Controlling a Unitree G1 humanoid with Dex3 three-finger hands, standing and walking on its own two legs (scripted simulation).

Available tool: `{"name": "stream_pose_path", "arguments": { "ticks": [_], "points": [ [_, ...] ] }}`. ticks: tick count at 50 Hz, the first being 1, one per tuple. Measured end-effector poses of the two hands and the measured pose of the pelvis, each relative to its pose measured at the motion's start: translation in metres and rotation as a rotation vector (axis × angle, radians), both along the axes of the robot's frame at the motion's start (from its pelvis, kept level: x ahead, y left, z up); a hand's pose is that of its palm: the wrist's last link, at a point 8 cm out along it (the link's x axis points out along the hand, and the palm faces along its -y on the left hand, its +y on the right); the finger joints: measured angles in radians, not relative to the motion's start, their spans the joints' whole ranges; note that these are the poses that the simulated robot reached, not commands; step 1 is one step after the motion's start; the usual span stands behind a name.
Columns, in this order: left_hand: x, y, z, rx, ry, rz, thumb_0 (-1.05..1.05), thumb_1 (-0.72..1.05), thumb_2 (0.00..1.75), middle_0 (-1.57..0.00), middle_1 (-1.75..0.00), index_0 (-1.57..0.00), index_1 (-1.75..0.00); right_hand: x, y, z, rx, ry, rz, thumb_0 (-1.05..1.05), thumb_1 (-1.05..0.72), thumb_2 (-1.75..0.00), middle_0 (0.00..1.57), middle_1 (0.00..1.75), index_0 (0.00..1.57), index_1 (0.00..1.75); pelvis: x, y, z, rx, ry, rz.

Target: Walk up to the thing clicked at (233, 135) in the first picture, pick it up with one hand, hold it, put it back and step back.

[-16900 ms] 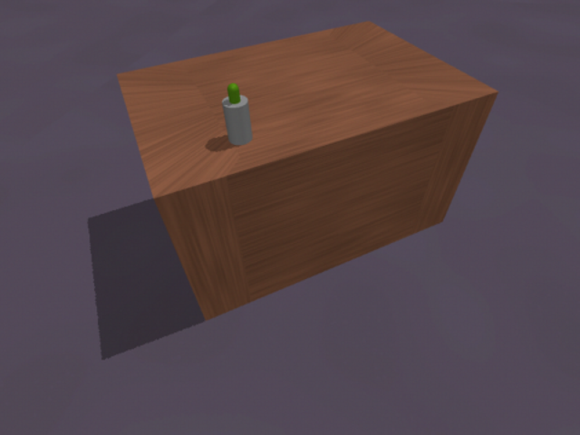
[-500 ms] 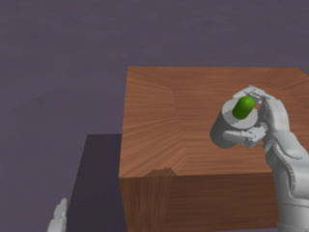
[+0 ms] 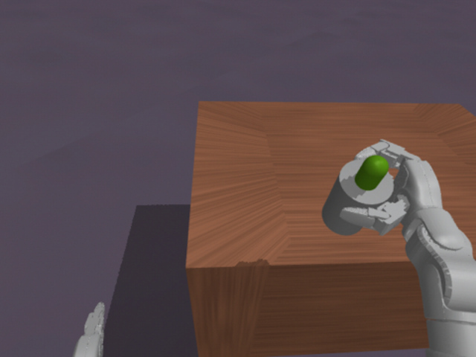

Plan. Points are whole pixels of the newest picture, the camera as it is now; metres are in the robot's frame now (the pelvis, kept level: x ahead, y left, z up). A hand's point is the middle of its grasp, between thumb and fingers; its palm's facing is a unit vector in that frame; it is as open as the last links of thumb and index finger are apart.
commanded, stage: hold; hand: right
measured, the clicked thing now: (358, 192) +0.32 -0.14 +0.18
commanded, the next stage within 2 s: crouch in 1.34 s
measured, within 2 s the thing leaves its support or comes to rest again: neither
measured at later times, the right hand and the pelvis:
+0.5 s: hand (366, 183) +0.33 -0.16 +0.19, palm faces +0.05 +1.00 -0.04, open 10.4 cm; pelvis +0.00 +0.00 +0.00, yaw +0 degrees
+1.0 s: hand (368, 181) +0.33 -0.16 +0.19, palm faces +0.05 +1.00 -0.04, open 10.4 cm; pelvis +0.01 +0.00 +0.00, yaw +0 degrees
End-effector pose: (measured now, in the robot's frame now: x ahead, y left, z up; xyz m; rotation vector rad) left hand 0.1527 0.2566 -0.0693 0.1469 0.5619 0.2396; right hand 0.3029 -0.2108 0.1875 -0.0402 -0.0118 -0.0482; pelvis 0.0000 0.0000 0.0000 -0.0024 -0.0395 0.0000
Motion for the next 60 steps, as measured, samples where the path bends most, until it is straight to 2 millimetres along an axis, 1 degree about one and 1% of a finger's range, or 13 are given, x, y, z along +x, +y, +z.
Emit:
{"name": "stream_pose_path", "arguments": {
  "ticks": [6, 10, 13, 18, 22, 30, 34, 39, 44, 49, 55, 60],
  "points": [
    [0.002, -0.001, 0.003, -0.001, -0.028, -0.002, -0.01, -0.53, 0.05, -0.05, -0.04, -0.05, -0.04, -0.002, -0.002, -0.001, 0.004, -0.001, -0.005, -0.03, 0.61, -0.89, 0.67, 1.16, 0.87, 1.25, 0.000, 0.001, 0.000, -0.001, -0.001, 0.000],
    [0.000, -0.001, 0.001, -0.002, -0.014, -0.002, -0.01, -0.54, 0.05, -0.05, -0.04, -0.05, -0.04, -0.005, -0.004, -0.001, 0.001, -0.008, -0.016, -0.04, 0.61, -0.89, 0.67, 1.16, 0.87, 1.25, 0.000, 0.001, 0.000, -0.002, -0.002, -0.001],
    [-0.002, 0.000, -0.001, 0.002, -0.003, 0.001, -0.01, -0.54, 0.05, -0.05, -0.04, -0.05, -0.04, -0.006, -0.002, 0.002, -0.009, -0.025, -0.006, -0.04, 0.61, -0.89, 0.67, 1.15, 0.87, 1.25, 0.000, 0.001, 0.000, -0.002, -0.001, -0.002],
    [0.000, 0.004, -0.002, 0.012, 0.005, 0.010, -0.01, -0.54, 0.06, -0.05, -0.04, -0.05, -0.04, 0.002, 0.004, 0.003, -0.003, -0.019, 0.021, -0.03, 0.61, -0.89, 0.67, 1.15, 0.87, 1.24, 0.000, 0.001, 0.000, -0.001, 0.003, -0.003],
    [0.002, 0.005, 0.000, 0.012, -0.011, 0.015, -0.01, -0.54, 0.05, -0.05, -0.04, -0.05, -0.04, 0.008, 0.003, 0.001, 0.001, 0.003, 0.015, -0.03, 0.61, -0.89, 0.67, 1.15, 0.87, 1.24, 0.002, 0.001, 0.000, -0.001, 0.006, 0.002],
    [0.003, -0.005, -0.002, -0.012, -0.001, -0.009, -0.01, -0.54, 0.06, -0.05, -0.04, -0.04, -0.04, 0.003, -0.005, -0.002, 0.008, 0.000, -0.016, -0.04, 0.61, -0.89, 0.66, 1.16, 0.87, 1.25, 0.006, 0.002, 0.000, 0.000, 0.005, 0.000],
    [0.004, -0.004, -0.003, -0.006, 0.005, -0.011, -0.01, -0.55, 0.06, -0.05, -0.04, -0.05, -0.05, 0.002, -0.002, -0.003, -0.008, 0.006, -0.012, -0.04, 0.61, -0.90, 0.66, 1.16, 0.87, 1.25, 0.005, 0.001, 0.000, 0.000, 0.004, -0.002],
    [0.006, 0.001, 0.000, 0.013, -0.007, -0.001, -0.01, -0.55, 0.06, -0.05, -0.04, -0.05, -0.05, 0.007, 0.002, -0.006, 0.006, 0.010, 0.011, -0.04, 0.61, -0.89, 0.67, 1.15, 0.87, 1.25, 0.005, 0.000, 0.000, -0.001, 0.006, -0.004],
    [0.005, 0.004, 0.002, 0.022, -0.007, 0.015, -0.01, -0.55, 0.06, -0.05, -0.04, -0.05, -0.05, 0.010, -0.002, -0.006, 0.005, 0.009, -0.008, -0.04, 0.61, -0.89, 0.67, 1.15, 0.87, 1.24, 0.006, 0.000, 0.000, -0.001, 0.009, 0.003],
    [0.003, 0.000, 0.000, 0.012, 0.007, 0.007, -0.01, -0.55, 0.06, -0.05, -0.04, -0.04, -0.05, 0.007, -0.003, 0.002, -0.004, -0.036, -0.007, -0.04, 0.61, -0.90, 0.66, 1.16, 0.87, 1.25, 0.008, 0.000, 0.000, 0.002, 0.009, 0.002],
    [0.007, -0.006, -0.005, -0.008, 0.020, -0.003, -0.01, -0.55, 0.06, -0.05, -0.04, -0.05, -0.05, 0.010, 0.003, 0.001, -0.008, 0.000, 0.014, -0.04, 0.61, -0.90, 0.66, 1.16, 0.87, 1.25, 0.007, -0.002, 0.000, 0.003, 0.006, -0.001],
    [0.008, -0.006, -0.002, -0.011, -0.005, -0.001, -0.01, -0.55, 0.06, -0.05, -0.04, -0.05, -0.05, 0.013, 0.002, -0.003, 0.008, 0.021, 0.016, -0.04, 0.61, -0.90, 0.66, 1.16, 0.87, 1.25, 0.005, -0.002, 0.000, 0.000, 0.006, 0.001]
  ]
}}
